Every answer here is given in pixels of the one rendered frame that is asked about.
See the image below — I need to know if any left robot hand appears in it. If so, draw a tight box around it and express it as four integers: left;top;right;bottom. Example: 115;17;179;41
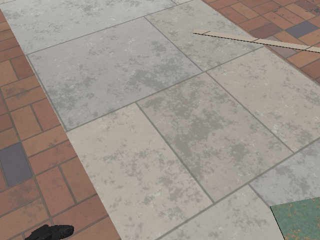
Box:
24;224;74;240

